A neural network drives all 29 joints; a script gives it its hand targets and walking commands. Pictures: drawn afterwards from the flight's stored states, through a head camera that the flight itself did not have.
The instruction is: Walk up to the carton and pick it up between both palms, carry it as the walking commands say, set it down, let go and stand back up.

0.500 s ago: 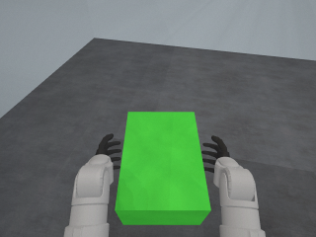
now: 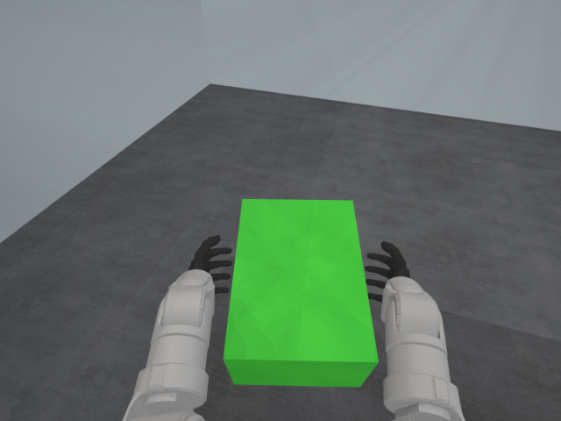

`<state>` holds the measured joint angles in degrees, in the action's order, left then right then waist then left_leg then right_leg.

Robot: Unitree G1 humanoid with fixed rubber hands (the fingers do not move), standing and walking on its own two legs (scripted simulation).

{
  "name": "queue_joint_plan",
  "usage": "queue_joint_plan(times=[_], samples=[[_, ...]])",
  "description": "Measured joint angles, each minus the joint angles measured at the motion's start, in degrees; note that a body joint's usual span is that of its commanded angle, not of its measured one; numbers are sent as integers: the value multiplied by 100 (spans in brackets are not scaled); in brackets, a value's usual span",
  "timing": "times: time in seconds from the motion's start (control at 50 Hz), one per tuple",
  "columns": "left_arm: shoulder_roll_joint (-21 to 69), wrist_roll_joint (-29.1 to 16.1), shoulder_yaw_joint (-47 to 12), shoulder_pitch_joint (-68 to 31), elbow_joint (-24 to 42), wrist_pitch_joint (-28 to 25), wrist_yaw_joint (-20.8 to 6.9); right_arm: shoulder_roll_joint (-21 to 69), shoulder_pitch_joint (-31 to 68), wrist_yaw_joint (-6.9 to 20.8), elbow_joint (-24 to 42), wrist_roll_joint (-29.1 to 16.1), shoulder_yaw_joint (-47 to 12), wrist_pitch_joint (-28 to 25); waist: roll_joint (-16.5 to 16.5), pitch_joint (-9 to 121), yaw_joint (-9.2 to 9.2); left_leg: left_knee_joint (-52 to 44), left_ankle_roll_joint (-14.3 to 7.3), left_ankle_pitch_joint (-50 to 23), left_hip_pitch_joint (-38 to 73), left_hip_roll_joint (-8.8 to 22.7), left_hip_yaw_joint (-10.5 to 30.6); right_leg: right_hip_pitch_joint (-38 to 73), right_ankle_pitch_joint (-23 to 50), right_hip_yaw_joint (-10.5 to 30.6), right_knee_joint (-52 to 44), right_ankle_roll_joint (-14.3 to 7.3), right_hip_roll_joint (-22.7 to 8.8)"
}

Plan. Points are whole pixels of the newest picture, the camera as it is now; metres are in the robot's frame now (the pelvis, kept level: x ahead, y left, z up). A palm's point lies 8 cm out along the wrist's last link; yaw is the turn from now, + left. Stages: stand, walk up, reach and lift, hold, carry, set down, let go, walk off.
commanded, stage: hold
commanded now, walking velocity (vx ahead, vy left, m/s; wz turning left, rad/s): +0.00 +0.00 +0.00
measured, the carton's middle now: (297, 286) +0.36 -0.05 -0.02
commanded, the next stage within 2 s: set down in 0.34 s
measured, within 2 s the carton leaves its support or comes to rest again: neither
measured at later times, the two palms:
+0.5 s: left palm (200, 282) +0.32 +0.11 +0.05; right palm (394, 296) +0.28 -0.19 +0.04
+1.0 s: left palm (213, 303) +0.34 +0.10 -0.04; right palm (383, 323) +0.29 -0.19 -0.04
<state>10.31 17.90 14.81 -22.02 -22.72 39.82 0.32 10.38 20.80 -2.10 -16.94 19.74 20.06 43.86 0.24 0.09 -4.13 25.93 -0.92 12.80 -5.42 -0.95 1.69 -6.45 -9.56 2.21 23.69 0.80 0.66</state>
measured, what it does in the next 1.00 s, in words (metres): stands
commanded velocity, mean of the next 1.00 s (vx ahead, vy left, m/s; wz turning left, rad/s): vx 0.00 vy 0.00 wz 0.00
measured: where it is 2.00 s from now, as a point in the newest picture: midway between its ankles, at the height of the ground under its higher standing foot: outside the picture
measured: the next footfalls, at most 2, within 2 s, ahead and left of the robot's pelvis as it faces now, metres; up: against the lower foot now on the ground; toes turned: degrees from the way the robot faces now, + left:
none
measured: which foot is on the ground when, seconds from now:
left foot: down 0.00-1.00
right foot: down 0.00-1.00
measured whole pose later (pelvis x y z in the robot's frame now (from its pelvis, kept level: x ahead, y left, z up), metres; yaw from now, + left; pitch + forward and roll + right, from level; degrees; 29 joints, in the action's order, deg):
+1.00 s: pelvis -0.01 +0.02 -0.02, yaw +0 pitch +8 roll +0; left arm 12.4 20.7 20.9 -26.2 -32.3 20.9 2.5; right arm 10.4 21.6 0.8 -24.6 21.3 25.6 24.9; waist 1.1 -0.3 -6.9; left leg 35.6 -2.0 14.5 -29.0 -2.9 1.2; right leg -30.1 -11.7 2.7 33.8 2.0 -0.8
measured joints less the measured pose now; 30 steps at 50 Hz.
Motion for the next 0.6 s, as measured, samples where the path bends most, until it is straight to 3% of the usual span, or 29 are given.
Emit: queue_joint_plan(times=[0.18, 0.34, 0.44, 0.6], samples=[[-190, -23, 79, -92, -61, -41, -355, 17, 36, -129, -65, -74, -93, -5, -9, -57, 123, -147, 50, -84, 29, 110, 147, 83, 95, -142, -197, -123, 108], [-202, -135, -37, 175, 239, -70, -442, -46, -154, -136, 74, -190, -281, -31, -14, -1, 162, -243, 72, -130, -75, 101, 192, 8, 138, -182, -323, -125, 96], [-110, -25, -38, 370, 243, -131, -346, -130, -433, -138, 74, -339, -504, -110, 15, 100, -147, -421, 34, -193, 21, 12, 269, 160, 172, -252, -540, -75, 2], [-14, 188, 100, 182, -358, -494, -263, -161, -553, 112, -182, -208, -278, -430, 34, -35, -169, -307, -57, -80, -3, -75, 60, 20, 52, -42, -305, 33, -80]])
